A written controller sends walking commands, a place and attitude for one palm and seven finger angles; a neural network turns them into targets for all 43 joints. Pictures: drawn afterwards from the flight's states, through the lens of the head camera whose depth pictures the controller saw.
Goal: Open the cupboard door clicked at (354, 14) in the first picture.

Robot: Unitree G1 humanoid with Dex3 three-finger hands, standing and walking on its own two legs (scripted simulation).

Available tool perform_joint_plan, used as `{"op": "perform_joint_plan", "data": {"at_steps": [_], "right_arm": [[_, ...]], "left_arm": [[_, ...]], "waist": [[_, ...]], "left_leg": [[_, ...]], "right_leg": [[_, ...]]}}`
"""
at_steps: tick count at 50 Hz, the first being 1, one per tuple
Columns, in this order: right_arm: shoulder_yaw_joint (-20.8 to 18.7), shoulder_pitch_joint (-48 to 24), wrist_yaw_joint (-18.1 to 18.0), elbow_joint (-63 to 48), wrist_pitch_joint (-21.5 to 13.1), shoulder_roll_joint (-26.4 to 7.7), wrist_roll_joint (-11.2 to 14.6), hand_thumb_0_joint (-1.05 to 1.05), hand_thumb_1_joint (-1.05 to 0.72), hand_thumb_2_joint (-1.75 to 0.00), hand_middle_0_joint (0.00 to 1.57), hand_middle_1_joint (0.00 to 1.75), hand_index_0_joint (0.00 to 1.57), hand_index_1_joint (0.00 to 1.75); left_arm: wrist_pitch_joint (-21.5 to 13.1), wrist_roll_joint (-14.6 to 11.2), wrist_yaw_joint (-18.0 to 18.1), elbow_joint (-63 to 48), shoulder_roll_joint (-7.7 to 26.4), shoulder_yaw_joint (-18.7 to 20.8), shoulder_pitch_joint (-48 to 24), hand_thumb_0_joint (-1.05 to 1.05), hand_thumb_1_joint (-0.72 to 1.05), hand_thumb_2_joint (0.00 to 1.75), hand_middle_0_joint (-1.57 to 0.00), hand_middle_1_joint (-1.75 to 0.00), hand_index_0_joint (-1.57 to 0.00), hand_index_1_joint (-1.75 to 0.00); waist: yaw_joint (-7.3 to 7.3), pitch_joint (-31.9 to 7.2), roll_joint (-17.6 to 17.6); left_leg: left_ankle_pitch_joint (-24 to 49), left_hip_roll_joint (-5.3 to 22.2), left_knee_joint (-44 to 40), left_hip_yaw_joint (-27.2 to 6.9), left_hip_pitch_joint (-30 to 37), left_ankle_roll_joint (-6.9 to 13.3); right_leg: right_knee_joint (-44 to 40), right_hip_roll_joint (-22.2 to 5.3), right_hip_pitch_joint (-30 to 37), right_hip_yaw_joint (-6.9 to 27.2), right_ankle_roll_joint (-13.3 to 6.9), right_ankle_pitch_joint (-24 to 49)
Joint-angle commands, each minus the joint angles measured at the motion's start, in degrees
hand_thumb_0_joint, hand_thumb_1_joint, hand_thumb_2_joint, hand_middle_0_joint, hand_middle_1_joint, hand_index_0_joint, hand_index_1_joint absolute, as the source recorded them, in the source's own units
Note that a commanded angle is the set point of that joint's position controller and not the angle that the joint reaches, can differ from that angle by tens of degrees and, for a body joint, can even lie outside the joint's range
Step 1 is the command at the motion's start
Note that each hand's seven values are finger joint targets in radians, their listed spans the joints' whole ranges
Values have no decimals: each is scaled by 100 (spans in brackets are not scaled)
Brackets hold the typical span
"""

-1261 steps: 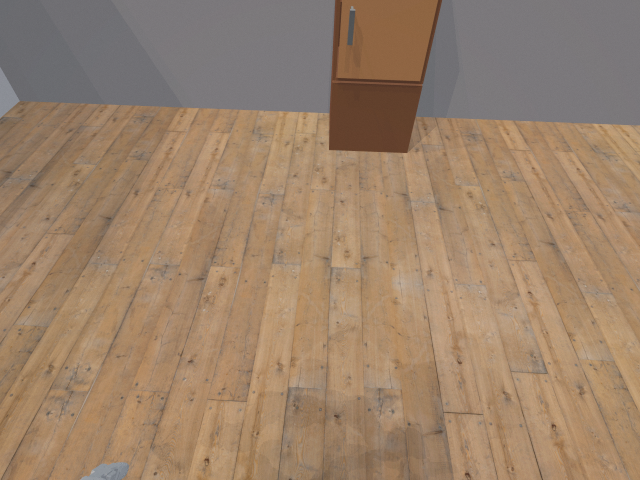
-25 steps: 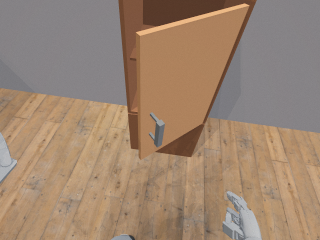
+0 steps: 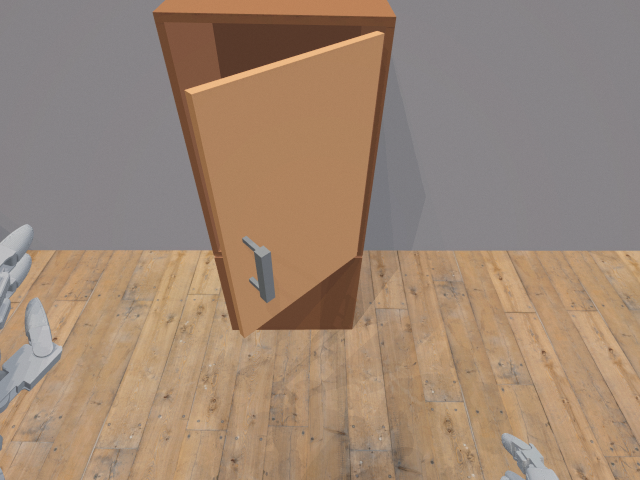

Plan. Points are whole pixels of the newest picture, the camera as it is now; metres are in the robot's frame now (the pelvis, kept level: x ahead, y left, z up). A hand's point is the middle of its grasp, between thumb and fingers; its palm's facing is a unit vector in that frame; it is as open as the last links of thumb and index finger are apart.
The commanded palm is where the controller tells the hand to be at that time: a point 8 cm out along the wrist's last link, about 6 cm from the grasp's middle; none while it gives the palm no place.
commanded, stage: stop stepping back and stand still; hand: left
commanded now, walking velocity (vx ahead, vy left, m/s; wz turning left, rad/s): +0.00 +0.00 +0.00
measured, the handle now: (258, 269) +0.52 +0.13 -0.09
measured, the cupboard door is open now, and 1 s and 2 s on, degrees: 43 43 43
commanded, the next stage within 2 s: let the arm hang, fingers relaxed in 0.36 s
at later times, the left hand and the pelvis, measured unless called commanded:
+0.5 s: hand (50, 381) +0.19 +0.25 +0.14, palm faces +0.32 -0.79 -0.51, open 7.4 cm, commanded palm none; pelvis -0.01 +0.00 +0.01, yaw -1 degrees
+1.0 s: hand out of the picture -0.05 +0.20 -0.16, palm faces +0.04 -0.97 -0.22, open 7.2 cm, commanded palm none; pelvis -0.05 +0.00 +0.02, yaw +0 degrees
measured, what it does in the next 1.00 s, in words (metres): stands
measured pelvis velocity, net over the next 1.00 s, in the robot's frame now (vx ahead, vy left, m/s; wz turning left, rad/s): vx -0.05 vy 0.00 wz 0.01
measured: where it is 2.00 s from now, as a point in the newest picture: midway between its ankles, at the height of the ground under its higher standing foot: outside the picture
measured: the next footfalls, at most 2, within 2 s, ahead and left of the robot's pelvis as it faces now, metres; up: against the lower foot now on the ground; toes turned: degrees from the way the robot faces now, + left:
none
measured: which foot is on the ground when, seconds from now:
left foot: down 0.00-1.00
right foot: down 0.00-1.00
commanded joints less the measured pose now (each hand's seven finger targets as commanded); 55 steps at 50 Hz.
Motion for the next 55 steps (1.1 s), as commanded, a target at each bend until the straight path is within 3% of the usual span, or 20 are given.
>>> {"op": "perform_joint_plan", "data": {"at_steps": [1, 2, 4, 5, 6, 8, 13, 16, 17, 19, 22, 23, 25, 27, 29, 32, 37, 41, 49, 55], "right_arm": [[-58, -814, -28, -1025, -378, -336, -20, 0, -90, -90, 20, 30, 20, 30], [-9, -695, -46, -1024, -395, -281, -44, 0, -90, -90, 20, 30, 20, 30], [-36, -547, -114, -913, -451, -363, -64, 0, -90, -90, 20, 30, 20, 30], [-78, -541, -110, -926, -473, -447, -46, 0, -90, -90, 20, 30, 20, 30], [-118, -444, -67, -886, -520, -456, -37, 0, -90, -90, 20, 30, 20, 30], [-119, -454, -38, -843, -578, -385, -130, 0, -90, -90, 20, 30, 20, 30], [-3, -705, -81, -941, -574, -405, -48, 0, -90, -90, 20, 30, 20, 30], [33, -832, -67, -1043, -523, -303, -78, 0, -90, -90, 20, 30, 20, 30], [-23, -797, -51, -1034, -477, -278, -69, 0, -90, -90, 20, 30, 20, 30], [-57, -831, -55, -938, -418, -313, -71, 0, -90, -90, 20, 30, 20, 30], [47, -714, -112, -819, -450, -233, -102, 0, -90, -90, 20, 30, 20, 30], [-314, -785, 454, 656, -607, -1105, -174, 0, -90, -90, 20, 30, 20, 30], [-325, -310, 350, 408, -219, -950, -126, 0, -90, -90, 20, 30, 20, 30], [-209, -508, 301, 405, -33, -942, -188, 0, -90, -90, 20, 30, 20, 30], [-146, -604, 258, 388, 60, -881, -225, 0, -90, -90, 20, 30, 20, 30], [-139, -477, 232, 594, 278, -833, -217, 0, -90, -90, 20, 30, 20, 30], [95, -616, 205, 1167, 417, -502, -228, 0, -90, -90, 20, 30, 20, 30], [113, -446, 158, 1509, 501, -285, -220, 0, -90, -90, 20, 30, 20, 30], [78, 124, 138, 2065, 566, -232, -205, 0, -90, -90, 20, 30, 20, 30], [112, 424, 126, 2407, 541, -33, -207, 0, -90, -90, 20, 30, 20, 30]], "left_arm": [[-610, 10, 285, -1741, 1537, 1304, -457, 0, 90, 90, -20, -30, -20, -30], [-613, -12, 285, -1722, 1482, 1318, -402, 0, 90, 90, -20, -30, -20, -30], [-563, -79, 264, -1613, 1238, 1108, -402, 0, 90, 90, -20, -30, -20, -30], [-549, -73, 278, -1629, 1267, 1107, -483, 0, 90, 90, -20, -30, -20, -30], [-535, -68, 269, -1549, 1204, 965, -643, 0, 90, 90, -20, -30, -20, -30], [-385, -26, 224, -1257, 1079, 862, -506, 0, 90, 90, -20, -30, -20, -30], [-169, -34, 183, -1156, 1019, 901, 129, 0, 90, 90, -20, -30, -20, -30], [-188, -33, 177, -1314, 1148, 1062, 192, 0, 90, 90, -20, -30, -20, -30], [-180, -53, 176, -1368, 1164, 1059, 252, 0, 90, 90, -20, -30, -20, -30], [-191, -63, 224, -1608, 1304, 1117, -28, 0, 90, 90, -20, -30, -20, -30], [-262, -14, 293, -1436, 1188, 999, -368, 0, 90, 90, -20, -30, -20, -30], [643, 548, -568, 3023, 43, -1423, -839, 0, 90, 90, -20, -30, -20, -30], [1107, 415, -708, 3121, -200, -1433, -398, 0, 90, 90, -20, -30, -20, -30], [1110, 418, -706, 3613, -286, -1549, -745, 0, 90, 90, -20, -30, -20, -30], [1066, 435, -725, 4215, -124, -1570, -1197, 0, 90, 90, -20, -30, -20, -30], [1081, 406, -695, 5297, 151, -1607, -1675, 0, 90, 90, -20, -30, -20, -30], [1207, 289, -628, 6684, -143, -1859, -1750, 0, 90, 90, -20, -30, -20, -30], [1216, 283, -640, 7483, -355, -1844, -1589, 0, 90, 90, -20, -30, -20, -30], [1189, 268, -663, 8312, -498, -1947, -1643, 0, 90, 90, -20, -30, -20, -30], [1186, 252, -626, 8612, -621, -1959, -1463, 0, 90, 90, -20, -30, -20, -30]], "waist": [[307, 284, -327], [232, 182, -97], [77, -302, 728], [158, -563, 1251], [177, -682, 1396], [238, -209, 1203], [228, 61, 486], [221, 200, -144], [204, 208, -620], [217, 271, -615], [178, -7, -142], [-38, 179, 331], [156, -90, 549], [359, -93, -44], [377, -90, -1256], [233, -356, -1430], [349, 11, 1034], [340, 321, 1433], [238, 888, -5], [230, 840, -241]], "left_leg": [[-254, 39, 155, -206, -531, 77], [232, -25, -546, -120, -46, 98], [2528, -51, -1499, -191, 1575, 194], [3841, 518, -1299, -855, 2366, 484], [4434, 1059, -1407, -1436, 2621, 766], [3301, 1388, -1914, -1779, 1804, 930], [583, 858, -2119, -888, 161, 484], [-683, 184, -1534, -441, -176, 89], [-331, -59, -755, -342, 173, -16], [-181, -128, 263, -340, 309, -71], [161, -19, -722, -386, 449, -24], [1386, 190, 99, -664, 331, 86], [2871, 446, -631, -995, 995, 271], [2845, 746, -894, -1417, 402, 581], [2763, 495, -784, -1174, 358, 426], [1727, 4, -647, -656, 782, 148], [1978, 325, -1509, -1011, 853, 237], [747, 260, -1750, -989, 619, 164], [39, 235, -1943, -962, 736, 171], [180, 227, -1971, -891, 841, 193]], "right_leg": [[-775, -1902, 241, 1629, -114, 5053], [-537, -1656, 188, 1227, -106, 4892], [399, -897, -241, 423, 385, 4366], [942, -472, -958, 247, 609, 3211], [1334, -313, -1406, 232, 660, 879], [1288, -334, -1389, 353, 593, -389], [-241, -353, 4, -21, 622, 900], [-1279, -793, -262, 861, 380, 548], [-1820, -1204, -865, 1674, 139, -39], [-2038, -1748, -1260, 2132, -178, 445], [-1282, -1456, -460, 1292, -51, 1989], [-3, -1621, -1202, 613, -97, 3521], [341, -928, -1291, 404, 198, 2793], [518, -716, -998, 278, 264, 1939], [83, -845, -612, 532, 190, 2866], [-101, -1394, -294, 816, -102, 4310], [-447, -922, -186, 599, 229, 2071], [-1011, -944, -131, 631, 150, 1353], [-1517, -940, -755, 680, 129, 404], [-1459, -961, -825, 639, 148, 363]]}}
